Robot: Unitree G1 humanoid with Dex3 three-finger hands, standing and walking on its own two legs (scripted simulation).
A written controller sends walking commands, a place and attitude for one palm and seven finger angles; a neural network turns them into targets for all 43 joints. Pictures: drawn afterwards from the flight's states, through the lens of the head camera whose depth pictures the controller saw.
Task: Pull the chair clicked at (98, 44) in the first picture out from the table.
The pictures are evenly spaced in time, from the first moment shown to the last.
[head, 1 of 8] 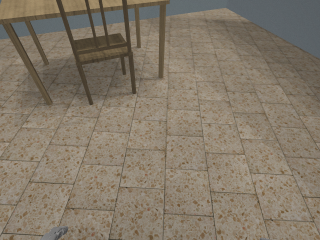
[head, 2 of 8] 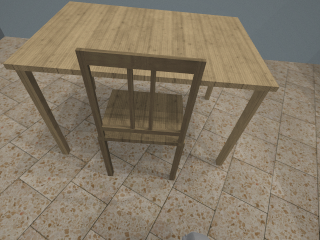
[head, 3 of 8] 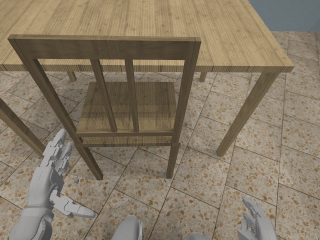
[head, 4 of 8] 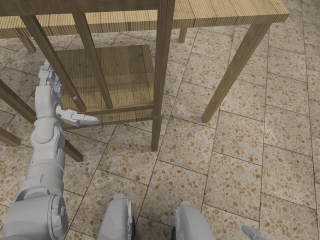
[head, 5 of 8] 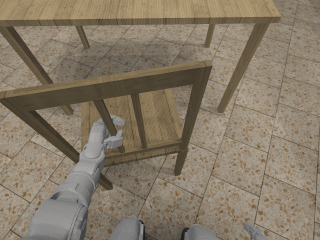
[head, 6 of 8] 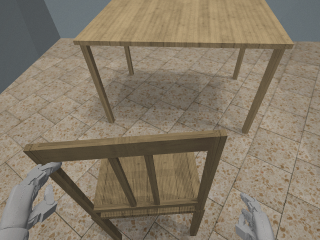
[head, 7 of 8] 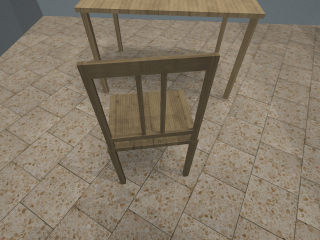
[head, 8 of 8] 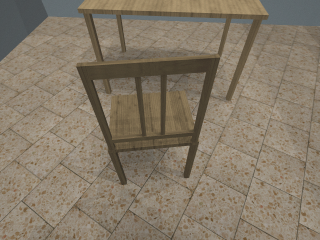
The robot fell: no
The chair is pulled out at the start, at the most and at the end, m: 0.00 0.68 0.67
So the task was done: yes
